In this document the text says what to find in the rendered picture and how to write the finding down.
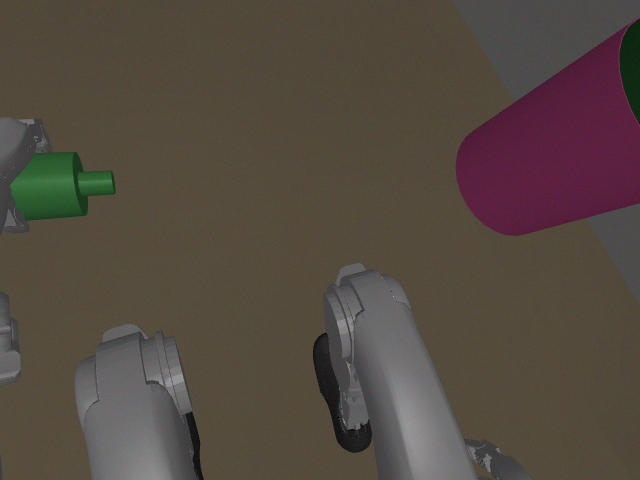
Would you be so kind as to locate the right robot hand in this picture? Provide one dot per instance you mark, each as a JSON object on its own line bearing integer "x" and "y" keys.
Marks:
{"x": 490, "y": 459}

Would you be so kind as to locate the left robot hand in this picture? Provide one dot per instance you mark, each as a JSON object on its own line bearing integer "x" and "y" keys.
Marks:
{"x": 19, "y": 140}

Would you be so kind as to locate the left robot foot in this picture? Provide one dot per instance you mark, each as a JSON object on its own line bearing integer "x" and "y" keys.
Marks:
{"x": 196, "y": 445}

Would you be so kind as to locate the potted plant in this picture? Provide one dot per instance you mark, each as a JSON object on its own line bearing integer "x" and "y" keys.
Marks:
{"x": 567, "y": 150}

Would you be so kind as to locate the left robot arm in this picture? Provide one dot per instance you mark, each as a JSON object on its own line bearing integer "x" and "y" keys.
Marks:
{"x": 10, "y": 368}

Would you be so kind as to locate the right robot foot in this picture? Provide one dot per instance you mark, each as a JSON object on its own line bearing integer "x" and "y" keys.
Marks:
{"x": 351, "y": 440}

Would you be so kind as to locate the bottle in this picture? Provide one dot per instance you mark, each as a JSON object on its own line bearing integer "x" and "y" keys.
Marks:
{"x": 54, "y": 185}

